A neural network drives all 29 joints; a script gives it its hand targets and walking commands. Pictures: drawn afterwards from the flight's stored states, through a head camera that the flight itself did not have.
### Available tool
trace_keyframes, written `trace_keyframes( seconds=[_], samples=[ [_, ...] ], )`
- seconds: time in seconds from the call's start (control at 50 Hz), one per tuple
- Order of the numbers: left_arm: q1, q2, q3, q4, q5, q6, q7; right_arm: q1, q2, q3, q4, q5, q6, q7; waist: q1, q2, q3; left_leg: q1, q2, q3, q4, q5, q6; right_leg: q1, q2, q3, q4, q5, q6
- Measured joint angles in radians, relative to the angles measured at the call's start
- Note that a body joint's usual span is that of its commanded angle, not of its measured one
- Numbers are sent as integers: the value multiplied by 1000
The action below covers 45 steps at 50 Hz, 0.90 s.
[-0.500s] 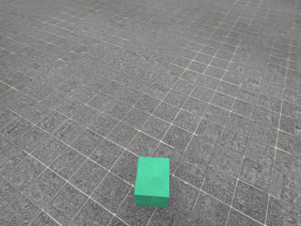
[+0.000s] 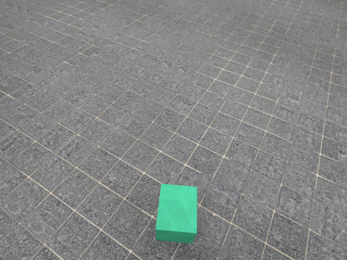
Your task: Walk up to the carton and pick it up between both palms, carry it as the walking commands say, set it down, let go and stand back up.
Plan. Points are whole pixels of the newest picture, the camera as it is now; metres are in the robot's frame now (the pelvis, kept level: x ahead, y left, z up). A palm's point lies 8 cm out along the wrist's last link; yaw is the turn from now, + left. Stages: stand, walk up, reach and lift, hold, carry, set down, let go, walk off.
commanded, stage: walk up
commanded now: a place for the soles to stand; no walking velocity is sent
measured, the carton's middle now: (176, 213) +0.43 -0.04 -0.67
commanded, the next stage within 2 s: stand in 0.98 s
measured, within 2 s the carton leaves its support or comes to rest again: neither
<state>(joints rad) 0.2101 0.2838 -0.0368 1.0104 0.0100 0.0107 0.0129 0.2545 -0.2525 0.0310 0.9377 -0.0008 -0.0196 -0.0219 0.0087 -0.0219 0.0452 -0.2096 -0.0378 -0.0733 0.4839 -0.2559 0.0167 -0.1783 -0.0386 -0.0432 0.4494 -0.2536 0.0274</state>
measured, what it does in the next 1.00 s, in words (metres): stands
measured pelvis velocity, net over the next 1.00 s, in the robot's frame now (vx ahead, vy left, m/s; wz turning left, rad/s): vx -0.01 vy -0.02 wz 0.06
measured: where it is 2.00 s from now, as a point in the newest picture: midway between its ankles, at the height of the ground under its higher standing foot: outside the picture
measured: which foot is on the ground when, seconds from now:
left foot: down 0.00-1.00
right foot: down 0.00-1.00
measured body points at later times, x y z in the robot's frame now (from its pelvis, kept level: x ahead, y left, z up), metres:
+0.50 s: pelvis -0.02 -0.01 +0.00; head -0.01 -0.01 +0.45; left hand +0.00 +0.25 -0.15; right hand +0.02 -0.27 -0.14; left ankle +0.00 +0.11 -0.74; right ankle -0.01 -0.14 -0.74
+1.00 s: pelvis -0.01 -0.02 +0.00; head +0.00 -0.01 +0.45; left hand -0.01 +0.24 -0.16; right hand +0.03 -0.28 -0.14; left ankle +0.00 +0.11 -0.74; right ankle -0.01 -0.14 -0.74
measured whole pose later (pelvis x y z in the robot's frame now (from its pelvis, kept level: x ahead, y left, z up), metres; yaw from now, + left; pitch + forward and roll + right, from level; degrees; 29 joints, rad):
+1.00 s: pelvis -0.01 -0.02 +0.00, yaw +4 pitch -1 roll -1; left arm 0.26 0.26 -0.04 1.08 0.01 0.01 0.02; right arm 0.29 -0.24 0.03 1.03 -0.01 -0.02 -0.03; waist 0.01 -0.01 0.04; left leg -0.24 -0.03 -0.15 0.50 -0.24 -0.02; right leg -0.18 -0.03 -0.10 0.45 -0.25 0.00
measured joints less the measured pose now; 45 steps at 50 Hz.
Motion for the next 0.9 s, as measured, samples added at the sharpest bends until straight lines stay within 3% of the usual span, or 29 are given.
trace_keyframes(
  seconds=[0.9],
  samples=[
    [54, -20, 0, 68, -2, 5, 4, 46, 17, -1, 89, -10, 5, -10, -3, 12, -7, -35, 12, -67, 5, 28, -36, -13, 16, -53, 3, 9, -30]
  ],
)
